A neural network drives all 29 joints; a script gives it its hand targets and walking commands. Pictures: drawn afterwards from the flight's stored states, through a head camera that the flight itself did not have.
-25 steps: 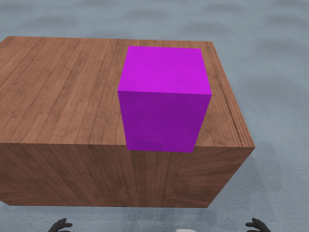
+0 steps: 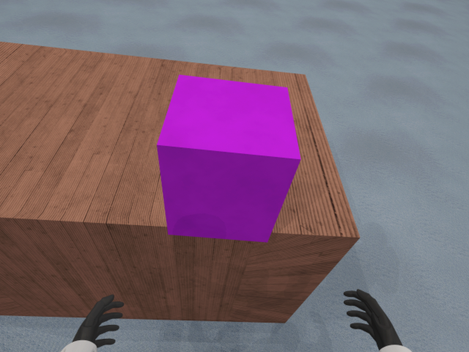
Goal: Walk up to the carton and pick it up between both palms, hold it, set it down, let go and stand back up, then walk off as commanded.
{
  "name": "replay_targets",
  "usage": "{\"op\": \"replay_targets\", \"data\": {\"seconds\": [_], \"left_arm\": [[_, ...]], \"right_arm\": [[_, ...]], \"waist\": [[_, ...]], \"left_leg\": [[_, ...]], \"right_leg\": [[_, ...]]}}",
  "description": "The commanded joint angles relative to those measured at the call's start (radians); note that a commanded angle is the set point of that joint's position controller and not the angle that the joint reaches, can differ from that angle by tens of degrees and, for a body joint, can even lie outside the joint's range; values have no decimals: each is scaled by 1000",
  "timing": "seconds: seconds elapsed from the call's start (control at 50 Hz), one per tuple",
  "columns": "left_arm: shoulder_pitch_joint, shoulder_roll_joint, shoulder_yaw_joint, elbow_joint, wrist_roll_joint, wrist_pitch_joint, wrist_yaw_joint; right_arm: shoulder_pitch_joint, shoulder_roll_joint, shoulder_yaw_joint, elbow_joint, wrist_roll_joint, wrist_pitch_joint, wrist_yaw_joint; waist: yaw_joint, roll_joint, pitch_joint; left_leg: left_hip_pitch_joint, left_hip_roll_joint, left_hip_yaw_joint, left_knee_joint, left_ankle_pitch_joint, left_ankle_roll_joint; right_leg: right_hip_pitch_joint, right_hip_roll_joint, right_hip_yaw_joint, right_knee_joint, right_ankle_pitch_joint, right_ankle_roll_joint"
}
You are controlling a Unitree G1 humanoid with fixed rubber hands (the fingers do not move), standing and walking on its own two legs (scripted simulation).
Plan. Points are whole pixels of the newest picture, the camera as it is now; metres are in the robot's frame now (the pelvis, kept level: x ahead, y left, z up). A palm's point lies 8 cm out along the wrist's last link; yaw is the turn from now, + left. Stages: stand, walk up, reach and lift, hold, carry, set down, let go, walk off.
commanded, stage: reach and lift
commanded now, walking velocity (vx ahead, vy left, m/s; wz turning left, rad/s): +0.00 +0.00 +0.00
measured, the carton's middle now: (225, 163) +0.45 +0.02 +0.07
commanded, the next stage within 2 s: none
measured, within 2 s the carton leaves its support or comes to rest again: neither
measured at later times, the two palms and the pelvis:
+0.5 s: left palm (57, 332) +0.16 +0.26 +0.00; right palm (372, 333) +0.15 -0.19 +0.04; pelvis -0.04 +0.02 +0.00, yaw +1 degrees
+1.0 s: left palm (84, 273) +0.20 +0.21 +0.10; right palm (380, 301) +0.18 -0.20 +0.08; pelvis -0.05 +0.00 +0.01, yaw +1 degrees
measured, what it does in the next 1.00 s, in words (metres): stands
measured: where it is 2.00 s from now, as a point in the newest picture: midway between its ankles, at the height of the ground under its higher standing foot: outside the picture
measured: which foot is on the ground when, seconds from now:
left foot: down 0.00-1.00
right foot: down 0.00-1.00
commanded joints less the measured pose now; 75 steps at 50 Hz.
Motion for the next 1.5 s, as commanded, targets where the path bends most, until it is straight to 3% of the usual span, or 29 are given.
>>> {"op": "replay_targets", "data": {"seconds": [0.0,0.06,0.14,0.2,0.24,0.3,0.32,0.36,0.4,0.44,0.5,0.54,0.58,0.6,0.62,0.7,0.74,0.76,0.8,0.82,0.86,0.92,0.94,1.04,1.1,1.2,1.3,1.4,1.48], "left_arm": [[-42,180,196,-454,2,-142,25],[-10,159,155,-476,-55,-173,26],[-39,159,107,-449,-108,-154,20],[-30,167,89,-446,-151,-120,3],[-34,174,102,-496,-164,-93,-2],[-107,190,89,-558,-216,-62,-3],[-139,187,80,-588,-222,-46,2],[-190,175,78,-672,-210,-20,26],[-226,188,79,-699,-225,0,30],[-251,162,60,-748,-209,25,61],[-264,112,30,-800,-210,50,80],[-298,85,16,-792,-186,72,94],[-282,1,-17,-721,-135,65,105],[-283,-57,-36,-654,-92,52,96],[-348,-56,-19,-604,-65,44,84],[-355,-50,-30,-501,-78,-29,37],[-419,-32,-2,-402,-124,-40,18],[-421,10,21,-424,-178,-45,11],[-452,54,32,-391,-286,-40,-6],[-383,39,72,-325,-294,-25,-28],[-466,65,64,-369,-331,-30,-33],[-489,97,108,-305,-317,-19,-35],[-500,120,104,-361,-319,-24,-40],[-526,149,133,-549,-229,6,5],[-602,165,157,-613,-200,39,30],[-675,142,116,-671,-232,67,45],[-811,132,94,-505,-307,93,47],[-849,110,126,-338,-269,162,5],[-746,138,224,-393,-145,263,-8]], "right_arm": [[145,21,17,-246,91,-58,-39],[155,47,-3,-331,96,-64,-39],[97,62,-28,-473,88,-31,-42],[131,54,-22,-589,80,24,-68],[143,65,15,-659,82,67,-87],[156,84,43,-757,98,149,-110],[135,77,33,-775,106,177,-117],[90,93,33,-823,120,233,-107],[100,96,43,-827,149,286,-107],[52,68,1,-816,174,319,-89],[15,58,-8,-874,211,335,-71],[-24,3,-44,-877,216,351,-58],[-150,-85,-124,-885,214,354,-21],[-157,-119,-137,-874,212,347,-3],[-254,-146,-144,-856,219,333,1],[-228,-175,-139,-849,214,305,24],[-254,-149,-115,-823,191,308,8],[-267,-103,-82,-868,181,313,-5],[-221,14,-19,-929,189,320,-55],[-129,15,27,-922,187,312,-87],[-231,10,17,-963,170,323,-122],[-281,89,73,-918,145,354,-148],[-288,102,91,-946,186,365,-151],[-303,117,120,-928,261,390,-134],[-370,115,130,-898,283,411,-126],[-462,87,82,-922,266,422,-124],[-625,51,13,-836,231,465,-123],[-687,20,-19,-697,252,507,-152],[-657,-67,12,-633,343,516,-178]], "waist": [[23,270,-176],[12,189,-193],[32,151,-127],[15,7,-95],[50,-11,-96],[37,-37,-86],[16,-13,-89],[34,38,-65],[11,48,-74],[2,140,-68],[-4,173,-76],[-12,267,-100],[2,502,-99],[-13,572,-123],[-11,567,-137],[-10,448,-145],[-8,258,-123],[39,145,-158],[62,-224,-133],[72,-311,-94],[51,-241,-109],[92,-119,-40],[93,-111,-71],[108,141,-108],[110,206,-112],[70,186,-158],[44,57,-188],[13,47,-202],[47,115,-260]], "left_leg": [[-44,-87,107,-158,212,51],[-2,-93,93,-185,216,62],[24,-80,96,-219,115,70],[128,-105,95,-165,123,77],[153,-99,88,-174,145,79],[237,-98,62,-123,148,82],[236,-92,64,-142,136,70],[205,-90,58,-166,73,63],[320,-99,28,-97,126,66],[333,-95,13,-127,74,46],[355,-84,-36,-117,-1,58],[167,-22,-60,-200,-136,105],[-412,136,-79,-519,-520,186],[-631,198,-119,-581,-647,232],[-708,182,-105,-587,-649,252],[-830,170,-61,-584,-635,270],[-683,122,-8,-507,-445,252],[-515,69,47,-414,-275,209],[65,-103,46,-174,38,119],[232,-102,19,-99,178,112],[237,-71,10,-167,133,98],[91,-35,31,-247,23,108],[105,-35,29,-222,48,103],[87,-33,25,-262,70,84],[57,-39,37,-267,61,76],[60,-37,45,-270,54,69],[16,-26,44,-273,16,98],[13,-42,29,-266,53,97],[74,-60,36,-261,228,79]], "right_leg": [[344,-132,212,-320,514,107],[341,-115,173,-329,501,109],[215,-98,150,-398,146,97],[67,-145,181,-492,-57,65],[50,-157,187,-509,-58,67],[-71,-217,237,-571,-246,39],[-80,-209,233,-578,-255,42],[-88,-195,224,-560,-308,25],[-196,-248,258,-603,-391,-22],[-247,-213,207,-570,-343,-36],[-288,-208,181,-536,-340,-68],[-74,-130,125,-434,-182,-41],[531,101,-29,-169,139,68],[751,153,-52,-56,291,98],[842,161,-35,-53,334,107],[929,148,-16,-75,329,120],[763,103,38,-184,150,106],[587,39,104,-283,-55,91],[-40,-188,279,-569,-452,34],[-230,-242,329,-646,-509,25],[-200,-200,260,-626,-395,44],[-24,-168,233,-578,-342,117],[-17,-189,261,-575,-328,110],[72,-177,253,-520,-213,99],[84,-168,244,-494,-207,100],[90,-146,214,-472,-112,90],[51,-133,219,-482,-228,99],[124,-138,225,-452,74,115],[269,-106,163,-379,532,111]]}}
